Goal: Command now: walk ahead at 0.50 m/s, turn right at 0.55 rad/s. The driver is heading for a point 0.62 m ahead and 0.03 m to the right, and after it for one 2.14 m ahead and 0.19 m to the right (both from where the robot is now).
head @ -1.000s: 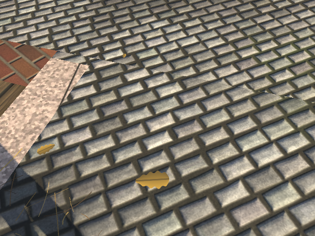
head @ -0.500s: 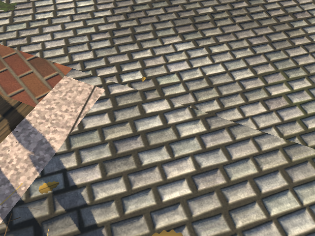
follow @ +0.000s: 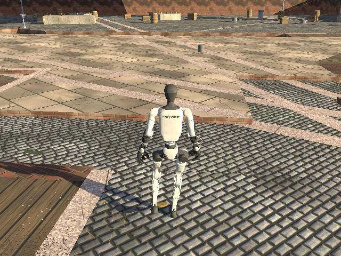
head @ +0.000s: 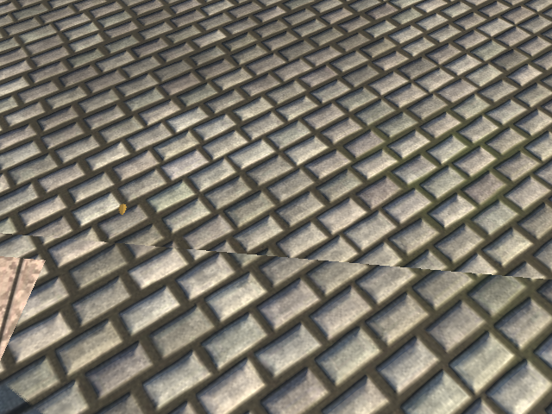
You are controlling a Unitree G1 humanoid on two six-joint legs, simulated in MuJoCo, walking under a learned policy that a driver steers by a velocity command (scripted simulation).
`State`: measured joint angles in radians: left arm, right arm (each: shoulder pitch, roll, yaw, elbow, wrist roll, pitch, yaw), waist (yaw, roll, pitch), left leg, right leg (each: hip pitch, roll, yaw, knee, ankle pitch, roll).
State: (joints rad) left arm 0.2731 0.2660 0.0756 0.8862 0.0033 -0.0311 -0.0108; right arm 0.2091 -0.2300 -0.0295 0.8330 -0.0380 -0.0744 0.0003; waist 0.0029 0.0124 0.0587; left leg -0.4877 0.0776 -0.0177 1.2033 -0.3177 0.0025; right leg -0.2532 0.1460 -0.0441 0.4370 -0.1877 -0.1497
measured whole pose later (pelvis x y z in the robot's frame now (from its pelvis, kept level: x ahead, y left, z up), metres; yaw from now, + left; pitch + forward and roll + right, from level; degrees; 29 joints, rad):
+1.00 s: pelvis +0.50 -0.08 +0.00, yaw -20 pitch +0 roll +1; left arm 0.22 0.24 0.03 0.79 0.02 -0.06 -0.01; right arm 0.37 -0.25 -0.04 0.88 -0.02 -0.05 0.02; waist -0.03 0.02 0.02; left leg -0.37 0.03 0.02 1.09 -0.37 0.06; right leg -0.29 0.04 -0.07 0.47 -0.18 -0.09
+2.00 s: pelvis +1.02 -0.22 -0.12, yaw +5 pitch +1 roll -1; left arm 0.14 0.22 0.04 0.80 0.04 -0.09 -0.02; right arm 0.40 -0.31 -0.07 0.90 -0.01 -0.01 -0.05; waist -0.08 0.05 0.02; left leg -0.39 -0.08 -0.12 1.60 -0.66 0.11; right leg -0.32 0.04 -0.03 0.52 -0.22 -0.05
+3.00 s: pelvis +1.53 -0.15 -0.13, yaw +2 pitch +0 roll +0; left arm 0.16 0.25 0.06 0.88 0.02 -0.03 -0.02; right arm 0.32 -0.22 -0.03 0.96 -0.01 -0.09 0.00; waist -0.01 0.01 0.07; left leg -0.27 0.01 0.05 1.20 -0.38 0.04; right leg -0.36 0.10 -0.07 0.55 -0.20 -0.12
